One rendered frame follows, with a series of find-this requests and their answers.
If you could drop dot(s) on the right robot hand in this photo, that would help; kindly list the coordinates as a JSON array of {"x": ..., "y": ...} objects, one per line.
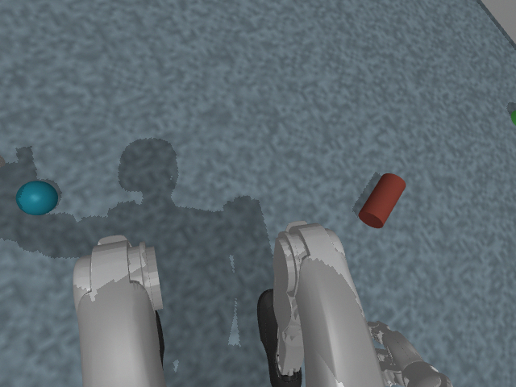
[{"x": 398, "y": 352}]

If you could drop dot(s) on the right robot foot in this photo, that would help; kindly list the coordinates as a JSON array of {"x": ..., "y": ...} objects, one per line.
[{"x": 268, "y": 335}]

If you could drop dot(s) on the right robot arm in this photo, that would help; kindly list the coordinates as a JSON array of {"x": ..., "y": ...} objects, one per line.
[{"x": 422, "y": 374}]

